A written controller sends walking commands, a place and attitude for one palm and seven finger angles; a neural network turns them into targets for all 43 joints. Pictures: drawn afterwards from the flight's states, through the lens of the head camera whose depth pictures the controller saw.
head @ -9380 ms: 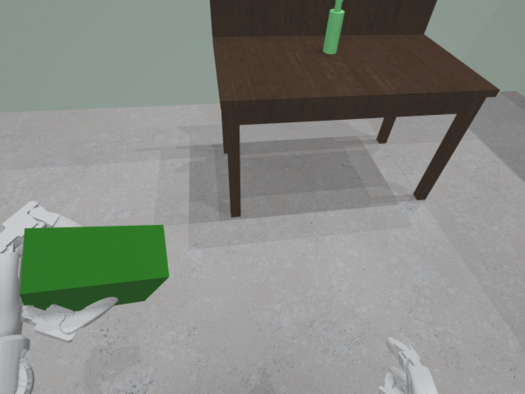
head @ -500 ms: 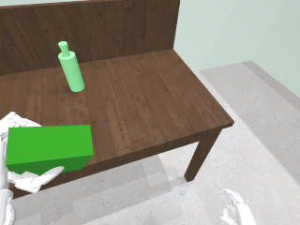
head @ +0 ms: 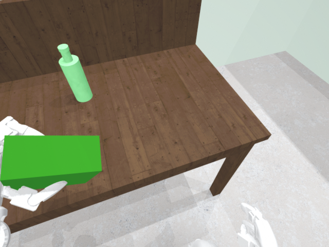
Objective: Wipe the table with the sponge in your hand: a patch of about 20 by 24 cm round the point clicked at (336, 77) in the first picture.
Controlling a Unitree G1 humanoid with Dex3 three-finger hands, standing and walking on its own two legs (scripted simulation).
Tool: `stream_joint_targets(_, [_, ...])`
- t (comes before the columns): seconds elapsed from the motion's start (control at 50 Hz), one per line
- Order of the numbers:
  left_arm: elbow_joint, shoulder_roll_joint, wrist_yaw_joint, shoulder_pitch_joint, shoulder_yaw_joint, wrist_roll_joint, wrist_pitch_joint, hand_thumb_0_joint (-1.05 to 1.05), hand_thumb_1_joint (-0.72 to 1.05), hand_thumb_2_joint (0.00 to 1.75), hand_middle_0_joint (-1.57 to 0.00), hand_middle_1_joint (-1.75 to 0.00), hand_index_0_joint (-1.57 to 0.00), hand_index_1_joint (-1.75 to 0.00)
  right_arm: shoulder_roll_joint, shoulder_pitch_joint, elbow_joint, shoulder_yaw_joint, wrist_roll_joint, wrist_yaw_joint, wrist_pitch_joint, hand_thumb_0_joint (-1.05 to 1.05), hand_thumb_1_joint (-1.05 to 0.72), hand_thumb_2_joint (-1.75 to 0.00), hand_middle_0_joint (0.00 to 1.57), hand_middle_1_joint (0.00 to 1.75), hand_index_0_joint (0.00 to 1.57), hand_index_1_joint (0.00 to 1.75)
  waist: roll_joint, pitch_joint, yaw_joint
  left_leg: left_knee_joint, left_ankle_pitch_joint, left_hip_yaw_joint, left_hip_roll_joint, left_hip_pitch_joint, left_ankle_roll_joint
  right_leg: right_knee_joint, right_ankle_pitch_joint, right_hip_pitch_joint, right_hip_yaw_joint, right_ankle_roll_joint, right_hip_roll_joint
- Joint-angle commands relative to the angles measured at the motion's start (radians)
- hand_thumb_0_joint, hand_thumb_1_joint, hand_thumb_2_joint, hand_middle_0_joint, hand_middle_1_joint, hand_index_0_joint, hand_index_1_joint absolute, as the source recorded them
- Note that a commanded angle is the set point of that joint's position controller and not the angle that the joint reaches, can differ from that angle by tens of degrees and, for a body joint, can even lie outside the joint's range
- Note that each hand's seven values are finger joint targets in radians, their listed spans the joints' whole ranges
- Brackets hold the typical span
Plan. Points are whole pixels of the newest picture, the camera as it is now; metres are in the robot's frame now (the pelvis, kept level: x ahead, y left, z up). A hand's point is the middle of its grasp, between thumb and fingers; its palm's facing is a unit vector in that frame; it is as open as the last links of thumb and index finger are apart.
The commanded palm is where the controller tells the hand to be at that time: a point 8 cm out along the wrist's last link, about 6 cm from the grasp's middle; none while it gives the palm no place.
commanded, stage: shuffle to correct the standing spot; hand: left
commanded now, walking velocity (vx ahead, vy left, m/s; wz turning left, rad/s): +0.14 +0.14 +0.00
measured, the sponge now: (67, 163) +0.24 +0.20 +0.14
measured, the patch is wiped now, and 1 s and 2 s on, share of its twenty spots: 0.00 0.00 0.00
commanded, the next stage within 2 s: come to a stop and stand still in 0.20 s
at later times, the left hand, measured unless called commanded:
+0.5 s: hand out of the picture +0.29 +0.33 +0.19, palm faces +0.40 -0.83 -0.39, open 10.4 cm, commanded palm +0.20 +0.34 +0.18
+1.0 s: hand out of the picture +0.25 +0.35 +0.21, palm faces +0.22 -0.86 -0.47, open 10.4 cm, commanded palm +0.20 +0.39 +0.18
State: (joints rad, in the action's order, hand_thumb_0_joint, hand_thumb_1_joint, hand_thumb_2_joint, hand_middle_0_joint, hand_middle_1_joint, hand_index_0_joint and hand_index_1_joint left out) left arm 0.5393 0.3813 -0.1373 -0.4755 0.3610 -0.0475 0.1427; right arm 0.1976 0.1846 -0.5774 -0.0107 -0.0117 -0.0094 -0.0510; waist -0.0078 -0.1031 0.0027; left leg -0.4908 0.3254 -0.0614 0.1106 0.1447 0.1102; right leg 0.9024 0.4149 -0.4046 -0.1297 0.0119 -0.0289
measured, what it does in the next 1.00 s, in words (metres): steps to the left: right foot, then left foot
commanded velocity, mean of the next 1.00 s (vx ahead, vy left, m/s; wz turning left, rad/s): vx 0.04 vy -0.09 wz -0.06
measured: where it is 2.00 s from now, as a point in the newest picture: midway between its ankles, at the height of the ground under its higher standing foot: outside the picture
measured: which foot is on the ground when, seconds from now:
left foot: down 0.00-0.06, up 0.08-0.46, down 0.48-1.00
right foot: up 0.00-0.04, down 0.06-0.52, up 0.54-1.00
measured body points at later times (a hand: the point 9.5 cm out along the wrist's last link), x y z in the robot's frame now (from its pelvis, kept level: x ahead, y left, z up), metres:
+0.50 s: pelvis +0.02 +0.07 +0.00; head +0.05 +0.08 +0.45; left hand +0.26 +0.37 +0.21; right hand +0.19 -0.18 -0.07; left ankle +0.00 +0.18 -0.73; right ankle +0.06 -0.06 -0.73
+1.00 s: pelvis +0.02 +0.12 +0.02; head +0.06 +0.18 +0.46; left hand +0.23 +0.40 +0.24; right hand +0.16 -0.10 -0.04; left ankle +0.00 +0.18 -0.73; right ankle +0.06 +0.01 -0.64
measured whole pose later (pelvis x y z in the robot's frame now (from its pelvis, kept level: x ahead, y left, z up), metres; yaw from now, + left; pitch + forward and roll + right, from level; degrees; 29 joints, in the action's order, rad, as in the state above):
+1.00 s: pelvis +0.02 +0.12 +0.02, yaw -4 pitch +0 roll -6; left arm 0.66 0.53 -0.02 -0.43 0.47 -0.06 0.26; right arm 0.12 0.25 -0.53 -0.02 -0.01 0.04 -0.09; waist 0.05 -0.07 -0.01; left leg -0.43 0.27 -0.05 -0.04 0.18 0.07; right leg 1.05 0.26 -0.60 -0.14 0.02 0.05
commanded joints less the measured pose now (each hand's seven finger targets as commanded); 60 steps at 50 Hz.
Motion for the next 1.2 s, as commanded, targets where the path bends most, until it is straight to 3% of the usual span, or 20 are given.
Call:
stream_joint_targets(0.0, [0.227,0.178,-0.018,-0.083,0.154,-0.039,0.093,0.00,0.10,1.30,-1.20,-1.60,-1.20,-1.60,0.153,-0.128,0.173,-0.045,0.012,-0.016,-0.061,0.00,-0.90,-0.90,0.20,0.30,0.20,0.30,-0.128,0.251,-0.058,-0.168,-0.859,0.090,-0.139,0.140,-0.179,-0.476,-0.281,0.443,-0.092,0.053,0.027])
stream_joint_targets(0.02, [0.194,0.173,-0.017,-0.117,0.154,-0.040,0.099,0.00,0.10,1.30,-1.20,-1.60,-1.20,-1.60,0.144,-0.124,0.162,-0.045,0.028,-0.014,-0.050,0.00,-0.90,-0.90,0.20,0.30,0.20,0.30,0.052,0.302,-0.074,-0.528,-0.597,0.083,-0.105,0.298,-0.166,-0.515,-0.426,0.593,0.060,0.141,-0.138])
stream_joint_targets(0.04, [0.172,0.185,-0.010,-0.089,0.166,-0.049,0.108,0.00,0.10,1.30,-1.20,-1.60,-1.20,-1.60,0.148,-0.109,0.165,-0.050,0.037,-0.012,-0.050,0.00,-0.90,-0.90,0.20,0.30,0.20,0.30,0.269,0.313,-0.032,-0.868,0.090,0.092,-0.059,0.473,-0.096,-0.503,-0.509,0.540,0.451,0.244,-0.406])
stream_joint_targets(0.06, [0.162,0.190,-0.004,-0.059,0.198,-0.050,0.109,0.00,0.10,1.30,-1.20,-1.60,-1.20,-1.60,0.172,-0.097,0.157,-0.053,0.010,-0.015,-0.040,0.00,-0.90,-0.90,0.20,0.30,0.20,0.30,0.130,0.264,-0.002,-0.929,0.121,0.190,-0.100,0.513,-0.109,-0.593,-0.332,0.374,0.603,0.241,-0.476])
stream_joint_targets(0.1, [0.144,0.232,0.010,-0.084,0.263,-0.045,0.108,0.00,0.10,1.30,-1.20,-1.60,-1.20,-1.60,0.150,-0.081,0.135,-0.061,0.024,0.004,-0.015,0.00,-0.90,-0.90,0.20,0.30,0.20,0.30,0.071,0.196,0.012,-0.884,0.103,0.199,-0.166,0.541,-0.116,-0.640,-0.118,0.235,0.587,0.214,-0.413])
stream_joint_targets(0.16, [0.140,0.175,0.019,0.055,0.184,-0.036,0.121,0.00,0.10,1.30,-1.20,-1.60,-1.20,-1.60,0.140,-0.118,0.098,-0.040,0.023,-0.002,-0.028,0.00,-0.90,-0.90,0.20,0.30,0.20,0.30,0.050,0.163,0.026,-0.786,-0.055,0.140,-0.203,0.461,-0.127,-0.624,-0.295,0.150,0.341,0.161,-0.315])
stream_joint_targets(0.28, [0.130,0.148,0.001,0.118,0.093,-0.013,0.092,0.00,0.10,1.30,-1.20,-1.60,-1.20,-1.60,0.112,-0.138,0.108,-0.026,0.014,-0.043,-0.109,0.00,-0.90,-0.90,0.20,0.30,0.20,0.30,0.195,0.163,-0.022,-0.228,-0.094,-0.086,-0.117,0.135,-0.098,-0.607,-0.211,0.119,0.169,0.088,-0.204])
stream_joint_targets(0.3, [0.165,0.199,-0.007,0.131,0.124,-0.013,0.090,0.00,0.10,1.30,-1.20,-1.60,-1.20,-1.60,0.118,-0.150,0.111,-0.033,0.020,-0.049,-0.119,0.00,-0.90,-0.90,0.20,0.30,0.20,0.30,0.213,0.179,-0.031,-0.143,-0.072,-0.073,-0.115,0.054,-0.087,-0.586,-0.192,0.109,0.204,0.089,-0.216])
stream_joint_targets(0.32, [0.233,0.793,-0.011,0.929,0.594,0.068,0.155,0.00,0.10,1.30,-1.20,-1.60,-1.20,-1.60,0.049,-0.031,0.112,-0.040,-0.010,-0.049,-0.148,0.00,-0.90,-0.90,0.20,0.30,0.20,0.30,0.382,0.178,-0.088,-0.268,-0.019,-0.130,-0.065,0.236,-0.135,-0.791,-0.181,0.152,0.412,-0.053,-0.145])
stream_joint_targets(0.34, [-0.158,0.299,0.032,0.439,0.252,0.044,0.171,0.00,0.10,1.30,-1.20,-1.60,-1.20,-1.60,0.030,-0.034,0.087,0.003,-0.012,-0.057,-0.185,0.00,-0.90,-0.90,0.20,0.30,0.20,0.30,0.285,0.270,-0.057,-0.248,-0.073,-0.013,-0.056,0.230,-0.101,-0.598,-0.394,0.256,0.381,0.013,-0.167])
stream_joint_targets(0.36, [-0.089,0.262,0.010,0.241,0.237,0.019,0.177,0.00,0.10,1.30,-1.20,-1.60,-1.20,-1.60,0.078,-0.022,0.120,-0.025,0.003,-0.037,-0.177,0.00,-0.90,-0.90,0.20,0.30,0.20,0.30,0.214,0.243,-0.087,-0.217,-0.033,-0.038,-0.078,0.279,-0.109,-0.587,-0.475,0.373,0.362,0.008,-0.190])
stream_joint_targets(0.4, [-0.093,0.164,0.002,0.274,0.138,0.000,0.165,0.00,0.10,1.30,-1.20,-1.60,-1.20,-1.60,0.093,-0.034,0.089,-0.034,0.026,-0.019,-0.173,0.00,-0.90,-0.90,0.20,0.30,0.20,0.30,0.116,0.331,-0.049,-0.050,0.003,-0.030,-0.084,0.181,-0.098,-0.506,-0.501,0.433,0.281,0.097,-0.193])
stream_joint_targets(0.46, [0.058,0.153,0.014,0.231,0.105,-0.028,0.182,0.00,0.10,1.30,-1.20,-1.60,-1.20,-1.60,0.134,-0.022,0.114,-0.059,0.023,-0.010,-0.178,0.00,-0.90,-0.90,0.20,0.30,0.20,0.30,0.068,0.270,-0.034,0.130,-0.311,0.074,-0.155,0.020,-0.100,-0.389,-0.365,0.301,0.154,0.040,-0.077])
stream_joint_targets(0.5, [0.074,0.161,0.037,0.141,0.115,-0.022,0.183,0.00,0.10,1.30,-1.20,-1.60,-1.20,-1.60,0.154,-0.060,0.152,-0.075,0.046,0.016,-0.179,0.00,-0.90,-0.90,0.20,0.30,0.20,0.30,-0.088,0.210,-0.035,0.158,-0.821,0.287,-0.350,-0.130,-0.046,-0.121,-0.225,0.020,0.072,-0.019,0.041])
stream_joint_targets(0.54, [0.188,0.233,0.066,0.181,0.133,-0.009,0.183,0.00,0.10,1.30,-1.20,-1.60,-1.20,-1.60,0.129,-0.033,0.134,-0.082,0.007,0.039,-0.154,0.00,-0.90,-0.90,0.20,0.30,0.20,0.30,-0.279,0.158,-0.009,0.157,-1.090,0.334,-0.400,-0.205,-0.069,0.168,0.017,-0.195,0.036,-0.026,0.046])
stream_joint_targets(0.66, [0.363,0.267,0.071,0.173,0.177,-0.007,0.187,0.00,0.10,1.30,-1.20,-1.60,-1.20,-1.60,0.128,-0.013,0.165,-0.101,0.000,0.068,-0.115,0.00,-0.90,-0.90,0.20,0.30,0.20,0.30,-0.233,0.220,-0.011,0.050,-1.001,0.191,-0.394,-0.260,-0.038,0.377,-0.066,-0.352,0.031,-0.003,0.061])
stream_joint_targets(0.76, [0.438,0.301,0.079,0.150,0.209,-0.017,0.198,0.00,0.10,1.30,-1.20,-1.60,-1.20,-1.60,0.114,0.023,0.171,-0.105,-0.006,0.056,-0.105,0.00,-0.90,-0.90,0.20,0.30,0.20,0.30,-0.297,0.334,-0.007,0.016,-1.045,0.182,-0.379,-0.406,-0.128,0.306,-0.105,-0.407,-0.005,0.010,0.086])
stream_joint_targets(0.9, [0.288,0.242,0.100,0.058,0.186,-0.032,0.152,0.00,0.10,1.30,-1.20,-1.60,-1.20,-1.60,0.110,0.044,0.179,-0.086,0.007,0.037,-0.094,0.00,-0.90,-0.90,0.20,0.30,0.20,0.30,-0.239,0.245,0.005,0.070,-1.004,0.181,-0.367,-0.290,-0.198,0.181,-0.139,-0.358,-0.029,0.007,0.083])
stream_joint_targets(1.1, [0.259,0.259,0.051,0.199,0.155,-0.037,0.126,0.00,0.10,1.30,-1.20,-1.60,-1.20,-1.60,0.100,-0.018,0.186,-0.021,0.039,0.003,-0.113,0.00,-0.90,-0.90,0.20,0.30,0.20,0.30,-0.206,0.210,-0.018,0.110,-0.630,0.133,-0.331,0.057,-0.119,-0.311,-0.234,0.125,0.011,0.009,0.030])
stream_joint_targets(1.18, [0.205,0.247,0.028,0.280,0.133,-0.036,0.138,0.00,0.10,1.30,-1.20,-1.60,-1.20,-1.60,0.115,-0.015,0.159,-0.011,0.039,-0.006,-0.134,0.00,-0.90,-0.90,0.20,0.30,0.20,0.30,-0.037,0.244,-0.015,-0.062,-0.249,0.142,-0.211,0.204,-0.123,-0.508,-0.530,0.367,0.160,0.057,-0.066])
